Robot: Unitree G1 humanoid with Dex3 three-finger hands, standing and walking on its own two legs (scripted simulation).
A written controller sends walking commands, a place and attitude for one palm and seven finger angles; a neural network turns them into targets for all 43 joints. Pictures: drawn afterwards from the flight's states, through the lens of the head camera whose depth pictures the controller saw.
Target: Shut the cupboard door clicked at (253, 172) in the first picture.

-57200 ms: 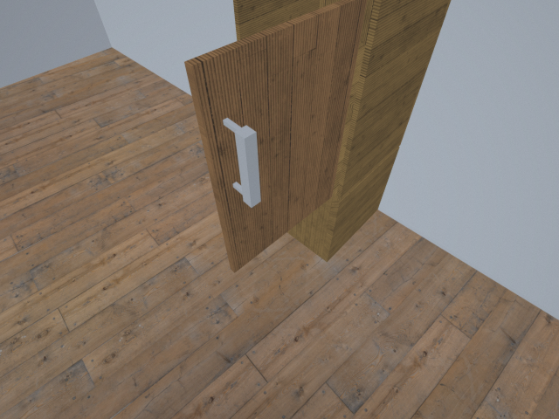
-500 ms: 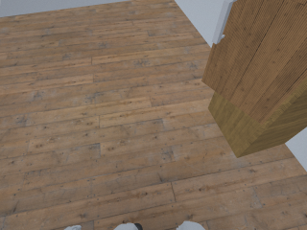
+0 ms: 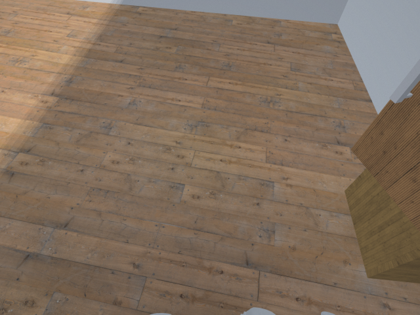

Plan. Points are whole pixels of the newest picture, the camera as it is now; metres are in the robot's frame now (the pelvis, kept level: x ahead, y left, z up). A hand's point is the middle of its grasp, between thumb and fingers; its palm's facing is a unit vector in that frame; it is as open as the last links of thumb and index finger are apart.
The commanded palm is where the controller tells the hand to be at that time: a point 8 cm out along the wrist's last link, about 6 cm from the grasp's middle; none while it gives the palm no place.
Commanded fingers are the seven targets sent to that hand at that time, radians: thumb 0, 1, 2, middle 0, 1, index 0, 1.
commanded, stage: walk to a spot facing it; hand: left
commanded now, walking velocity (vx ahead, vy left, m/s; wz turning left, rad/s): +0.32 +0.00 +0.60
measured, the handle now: out of the picture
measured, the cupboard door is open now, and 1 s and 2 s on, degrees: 24 24 24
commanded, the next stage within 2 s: turn to face it in 0.66 s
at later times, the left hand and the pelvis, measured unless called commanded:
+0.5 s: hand out of the picture +0.05 +0.14 -0.14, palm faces +0.41 -0.89 -0.19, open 7.4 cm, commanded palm none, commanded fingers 0.00 0.90 0.90 -0.20 -0.30 -0.20 -0.30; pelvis +0.12 -0.01 +0.02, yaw +22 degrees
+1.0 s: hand (90, 244) +0.27 +0.29 -0.15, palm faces +0.45 -0.86 -0.23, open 7.4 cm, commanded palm none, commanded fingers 0.00 0.90 0.90 -0.20 -0.30 -0.20 -0.30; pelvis +0.28 +0.08 +0.01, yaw +25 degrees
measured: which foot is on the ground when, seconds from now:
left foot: down 0.00-0.18, up 0.20-0.62, down 0.64-1.00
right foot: up 0.00-0.16, down 0.18-0.62, up 0.64-1.00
